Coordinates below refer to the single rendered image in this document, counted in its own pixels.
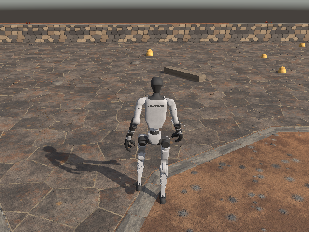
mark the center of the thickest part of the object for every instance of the robot left upper arm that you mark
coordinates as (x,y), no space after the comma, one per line
(138,109)

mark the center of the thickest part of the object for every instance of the right robot hand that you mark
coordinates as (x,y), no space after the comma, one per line
(176,135)

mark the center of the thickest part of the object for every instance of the left robot hand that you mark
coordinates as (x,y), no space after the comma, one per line
(126,144)

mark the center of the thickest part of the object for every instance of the robot left forearm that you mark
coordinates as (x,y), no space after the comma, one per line
(131,130)

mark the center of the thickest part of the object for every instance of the robot right forearm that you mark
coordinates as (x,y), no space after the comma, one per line
(178,128)

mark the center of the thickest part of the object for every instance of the robot right thigh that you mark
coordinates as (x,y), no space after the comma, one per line
(165,147)

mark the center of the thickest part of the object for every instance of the robot torso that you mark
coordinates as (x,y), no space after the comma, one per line
(155,116)

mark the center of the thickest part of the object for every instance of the robot right upper arm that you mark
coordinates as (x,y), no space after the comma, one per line
(173,111)

